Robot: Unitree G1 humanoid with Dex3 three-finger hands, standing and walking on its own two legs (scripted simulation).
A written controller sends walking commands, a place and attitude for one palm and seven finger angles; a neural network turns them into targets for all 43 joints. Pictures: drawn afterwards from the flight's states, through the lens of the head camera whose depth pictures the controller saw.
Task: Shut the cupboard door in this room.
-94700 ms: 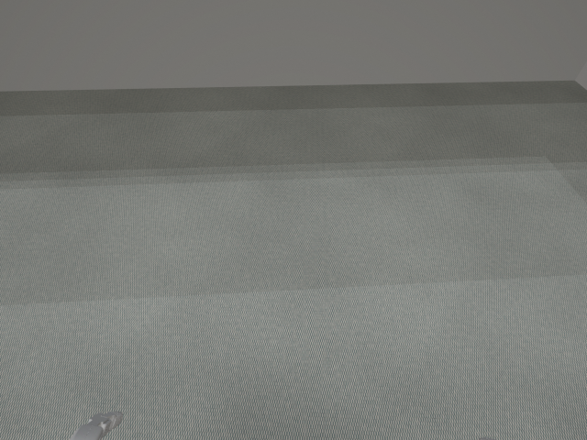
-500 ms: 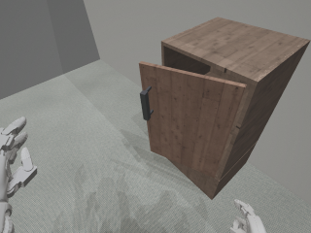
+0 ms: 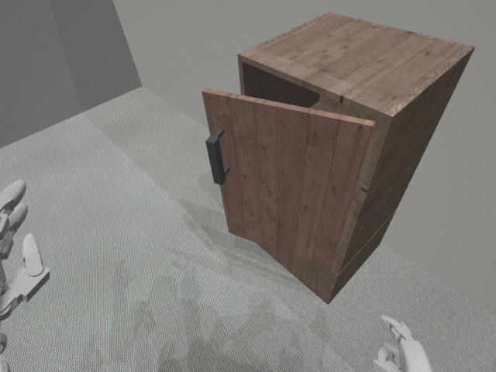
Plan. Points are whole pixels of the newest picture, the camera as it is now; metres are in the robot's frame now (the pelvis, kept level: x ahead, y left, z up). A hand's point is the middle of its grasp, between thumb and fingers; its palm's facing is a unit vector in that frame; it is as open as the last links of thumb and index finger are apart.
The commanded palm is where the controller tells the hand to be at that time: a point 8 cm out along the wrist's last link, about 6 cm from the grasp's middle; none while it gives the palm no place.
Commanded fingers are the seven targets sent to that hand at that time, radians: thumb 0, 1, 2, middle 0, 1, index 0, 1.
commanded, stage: step back with the hand held close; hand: left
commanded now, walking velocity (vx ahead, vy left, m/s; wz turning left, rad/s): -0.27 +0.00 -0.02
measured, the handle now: (220, 156) +0.64 +0.13 -0.05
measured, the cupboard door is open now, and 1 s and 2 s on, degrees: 21 21 21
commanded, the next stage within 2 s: stop stepping back and stand still in 1.22 s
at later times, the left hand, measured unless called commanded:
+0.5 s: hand (4, 321) +0.14 +0.28 +0.15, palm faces +0.39 -0.79 -0.48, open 7.4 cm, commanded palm +0.09 +0.31 +0.18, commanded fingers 0.00 0.90 0.90 -0.20 -0.30 -0.20 -0.30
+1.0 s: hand out of the picture +0.08 +0.31 +0.16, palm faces +0.46 -0.73 -0.50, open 7.4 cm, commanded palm +0.00 +0.34 +0.18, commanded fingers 0.00 0.90 0.90 -0.20 -0.30 -0.20 -0.30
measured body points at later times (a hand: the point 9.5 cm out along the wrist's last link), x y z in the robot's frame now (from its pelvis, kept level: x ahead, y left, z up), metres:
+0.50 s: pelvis -0.06 +0.02 -0.01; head -0.06 +0.02 +0.44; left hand +0.12 +0.32 +0.18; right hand +0.11 -0.24 -0.08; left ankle -0.01 +0.09 -0.74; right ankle +0.00 -0.10 -0.74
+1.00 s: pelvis -0.11 +0.03 -0.02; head -0.10 +0.06 +0.43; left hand +0.05 +0.34 +0.19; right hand +0.04 -0.22 -0.10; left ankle -0.01 +0.10 -0.74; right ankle -0.09 -0.10 -0.72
